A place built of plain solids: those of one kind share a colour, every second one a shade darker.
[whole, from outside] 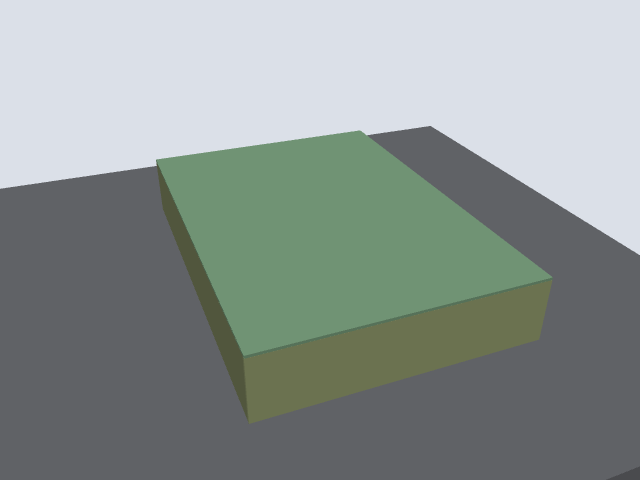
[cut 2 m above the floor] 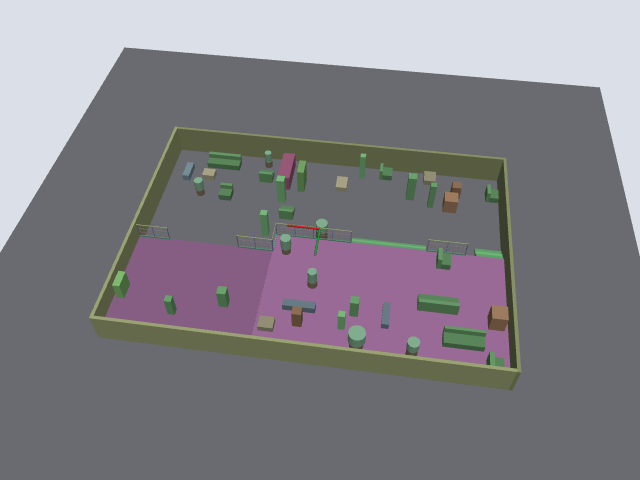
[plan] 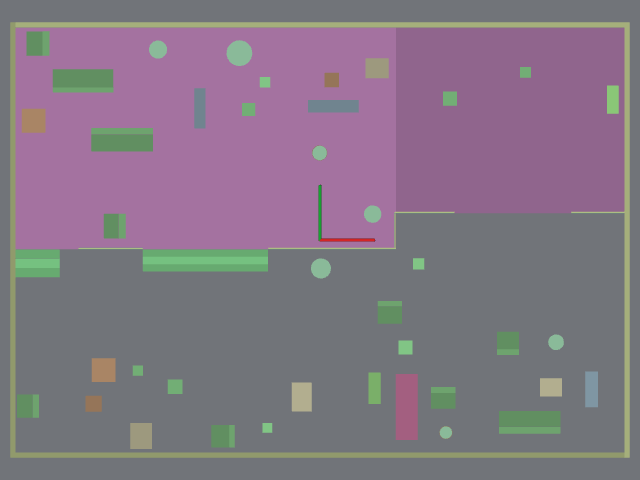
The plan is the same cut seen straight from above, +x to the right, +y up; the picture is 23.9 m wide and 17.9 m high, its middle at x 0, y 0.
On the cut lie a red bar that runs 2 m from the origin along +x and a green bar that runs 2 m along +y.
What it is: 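A room whose floor changes level by 0.69 m; the upper floor's rim is guarded but for openings; in an opening a masonry flight goes down, or there is a bare drop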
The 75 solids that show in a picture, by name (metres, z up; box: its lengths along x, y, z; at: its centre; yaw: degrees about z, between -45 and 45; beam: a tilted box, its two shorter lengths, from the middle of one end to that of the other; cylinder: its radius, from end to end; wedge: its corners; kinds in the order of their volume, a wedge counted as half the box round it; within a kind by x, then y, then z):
{
 "floor_1": {"box": [14.19, 8.27, 0.74], "at": [-4.26, 3.79, 0.32]},
 "floor_2": {"box": [8.52, 6.93, 0.74], "at": [7.09, 4.46, 0.32]},
 "wall_1": {"box": [0.2, 16.24, 3.9], "at": [-11.45, 0.0, 1.9]},
 "wall_2": {"box": [22.71, 0.2, 3.9], "at": [0.0, -8.02, 1.9]},
 "wall_3": {"box": [22.71, 0.2, 3.9], "at": [0.0, 8.02, 1.9]},
 "wall_4": {"box": [0.2, 16.24, 3.9], "at": [11.45, 0.0, 1.9]},
 "roof_1": {"box": [23.11, 16.24, 0.16], "at": [0.0, 0.0, 3.93]},
 "column_1": {"box": [0.39, 0.39, 3.9], "at": [-6.79, -4.87, 1.9]},
 "column_2": {"box": [0.55, 0.55, 3.9], "at": [-5.4, -5.47, 1.9]},
 "column_3": {"box": [0.49, 0.49, 3.16], "at": [-2.66, 4.86, 2.27]},
 "column_4": {"box": [0.39, 0.39, 3.16], "at": [-2.05, 5.88, 2.27]},
 "column_5": {"box": [0.37, 0.37, 3.9], "at": [-1.96, -7.0, 1.9]},
 "column_6": {"box": [0.52, 0.52, 3.9], "at": [3.19, -4.01, 1.9]},
 "column_7": {"box": [0.43, 0.43, 3.9], "at": [3.68, -0.89, 1.9]},
 "column_8": {"box": [0.52, 0.52, 3.16], "at": [4.84, 5.27, 2.27]},
 "column_9": {"box": [0.41, 0.41, 3.16], "at": [7.67, 6.25, 2.27]},
 "seat_1": {"box": [0.59, 0.87, 0.47], "at": [-11.01, -6.2, 0.19]},
 "seat_2": {"box": [0.6, 0.92, 0.42], "at": [-10.65, 7.32, 0.9]},
 "seat_3": {"box": [0.24, 0.87, 0.87], "at": [-10.6, -6.2, 0.39]},
 "seat_4": {"box": [0.26, 0.92, 0.89], "at": [-10.22, 7.32, 1.14]},
 "seat_5": {"box": [2.27, 0.19, 0.81], "at": [-8.84, 5.59, 1.1]},
 "seat_6": {"box": [2.27, 0.68, 0.44], "at": [-8.84, 6.03, 0.91]},
 "seat_7": {"box": [0.56, 0.92, 0.45], "at": [-7.78, 0.51, 0.92]},
 "seat_8": {"box": [2.31, 0.65, 0.44], "at": [-7.38, 3.62, 0.91]},
 "seat_9": {"box": [2.31, 0.23, 0.89], "at": [-7.38, 4.06, 1.13]},
 "seat_10": {"box": [0.26, 0.92, 0.88], "at": [-7.37, 0.51, 1.13]},
 "seat_11": {"box": [0.67, 0.84, 0.49], "at": [-3.72, -7.32, 0.19]},
 "seat_12": {"box": [0.2, 0.84, 0.84], "at": [-3.28, -7.32, 0.37]},
 "seat_13": {"box": [0.91, 0.65, 0.46], "at": [2.61, -2.8, 0.18]},
 "seat_14": {"box": [0.91, 0.2, 0.84], "at": [2.61, -2.37, 0.37]},
 "seat_15": {"box": [0.91, 0.59, 0.46], "at": [4.6, -6.0, 0.18]},
 "seat_16": {"box": [0.91, 0.23, 0.86], "at": [4.6, -5.59, 0.38]},
 "seat_17": {"box": [0.82, 0.22, 0.82], "at": [7.01, -4.18, 0.36]},
 "seat_18": {"box": [0.82, 0.65, 0.49], "at": [7.01, -3.75, 0.2]},
 "seat_19": {"box": [2.3, 0.26, 0.82], "at": [7.82, -7.1, 0.36]},
 "seat_20": {"box": [2.3, 0.59, 0.48], "at": [7.82, -6.67, 0.19]},
 "plinth_1": {"box": [0.9, 0.9, 1.14], "at": [-10.68, 4.44, 1.26]},
 "plinth_2": {"box": [0.61, 0.61, 1.03], "at": [-8.44, -6.11, 0.47]},
 "plinth_3": {"box": [0.89, 0.89, 1.1], "at": [-8.07, -4.85, 0.5]},
 "plinth_4": {"box": [0.54, 0.54, 1.23], "at": [0.44, 5.97, 1.3]},
 "desk_1": {"box": [0.82, 2.47, 1.16], "at": [3.23, -6.23, 0.53]},
 "tread_1": {"box": [1.65, 0.35, 0.22], "at": [-10.53, -1.22, 0.06]},
 "tread_2": {"box": [1.65, 0.35, 0.4], "at": [-10.53, -0.87, 0.15]},
 "tread_3": {"box": [1.65, 0.35, 0.57], "at": [-10.53, -0.52, 0.23]},
 "tread_4": {"box": [4.68, 0.28, 0.22], "at": [-4.27, -1.04, 0.06]},
 "tread_5": {"box": [4.68, 0.28, 0.4], "at": [-4.27, -0.76, 0.15]},
 "tread_6": {"box": [4.68, 0.28, 0.57], "at": [-4.27, -0.49, 0.23]},
 "bush_1": {"cylinder": 0.34, "from": [-6.04, 7.1, 1.42], "to": [-6.04, 7.1, 2.14]},
 "bush_2": {"cylinder": 0.48, "from": [-3.01, 6.97, 1.26], "to": [-3.01, 6.97, 2.0]},
 "bush_3": {"cylinder": 0.27, "from": [-0.01, 3.24, 1.19], "to": [-0.01, 3.24, 2.06]},
 "bush_4": {"cylinder": 0.37, "from": [0.04, -1.06, 0.74], "to": [0.04, -1.06, 1.39]},
 "bush_5": {"cylinder": 0.32, "from": [1.96, 0.97, 1.18], "to": [1.96, 0.97, 2.15]},
 "bush_6": {"cylinder": 0.23, "from": [4.7, -7.18, 0.48], "to": [4.7, -7.18, 1.24]},
 "bush_7": {"cylinder": 0.29, "from": [8.8, -3.81, 0.49], "to": [8.8, -3.81, 1.26]},
 "case_1": {"box": [0.46, 1.18, 1.87], "at": [2.04, -5.53, 0.88]},
 "case_2": {"box": [0.43, 1.06, 1.2], "at": [10.92, 5.24, 1.29]},
 "table_1": {"box": [0.82, 0.97, 0.45], "at": [-6.67, -7.31, 0.17]},
 "table_2": {"box": [0.75, 1.08, 0.46], "at": [-0.68, -5.86, 0.18]},
 "table_3": {"box": [0.87, 0.75, 0.38], "at": [2.13, 6.4, 0.88]},
 "table_4": {"box": [0.83, 0.69, 0.49], "at": [8.61, -5.49, 0.2]},
 "bench_1": {"box": [0.43, 1.51, 0.44], "at": [-4.48, 4.91, 0.91]},
 "bench_2": {"box": [1.9, 0.47, 0.46], "at": [0.5, 4.98, 0.92]},
 "bench_3": {"box": [0.47, 1.34, 0.52], "at": [10.13, -5.57, 0.21]},
 "pot_1": {"cylinder": 0.29, "from": [-0.01, 3.24, 0.69], "to": [-0.01, 3.24, 1.19]},
 "pot_2": {"cylinder": 0.37, "from": [0.04, -1.06, 0.0], "to": [0.04, -1.06, 0.74]},
 "pot_3": {"cylinder": 0.27, "from": [8.8, -3.81, 0.0], "to": [8.8, -3.81, 0.49]},
 "gkerb_1": {"box": [2.4, 0.06, 0.09], "at": [-7.81, -0.32, 0.73]},
 "gkerb_2": {"box": [4.77, 0.06, 0.09], "at": [0.45, -0.32, 0.73]},
 "gkerb_3": {"box": [2.24, 0.06, 0.09], "at": [3.9, 1.03, 0.73]},
 "gkerb_4": {"box": [1.99, 0.06, 0.09], "at": [10.36, 1.03, 0.73]},
 "grail_1": {"box": [2.4, 0.048, 0.04], "at": [-7.81, -0.32, 1.77]},
 "grail_2": {"box": [4.77, 0.048, 0.04], "at": [0.45, -0.32, 1.77]},
 "grail_3": {"box": [0.048, 1.28, 0.04], "at": [2.8, 0.35, 1.77]},
 "grail_4": {"box": [2.24, 0.048, 0.04], "at": [3.9, 1.03, 1.77]},
 "grail_5": {"box": [1.99, 0.048, 0.04], "at": [10.36, 1.03, 1.77]}
}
